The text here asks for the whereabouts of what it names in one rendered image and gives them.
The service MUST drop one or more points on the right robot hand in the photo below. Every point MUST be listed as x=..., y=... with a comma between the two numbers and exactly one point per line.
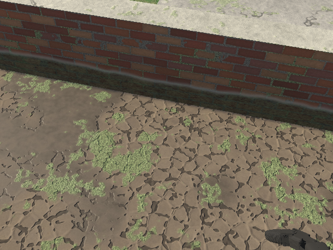
x=295, y=238

